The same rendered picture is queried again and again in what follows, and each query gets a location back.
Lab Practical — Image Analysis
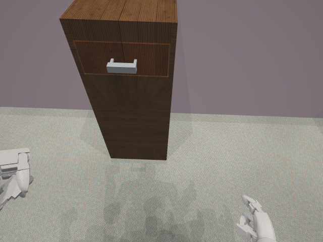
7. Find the robot right hand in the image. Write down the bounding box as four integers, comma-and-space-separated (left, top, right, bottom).
236, 195, 276, 242

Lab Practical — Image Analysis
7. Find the cabinet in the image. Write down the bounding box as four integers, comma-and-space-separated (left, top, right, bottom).
59, 0, 178, 160

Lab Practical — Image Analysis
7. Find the handle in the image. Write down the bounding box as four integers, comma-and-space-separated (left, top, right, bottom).
106, 58, 137, 74

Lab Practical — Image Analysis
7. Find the robot left hand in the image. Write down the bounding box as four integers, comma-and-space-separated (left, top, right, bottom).
0, 148, 33, 210

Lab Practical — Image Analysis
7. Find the drawer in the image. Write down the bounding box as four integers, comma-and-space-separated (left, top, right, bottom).
74, 40, 169, 76

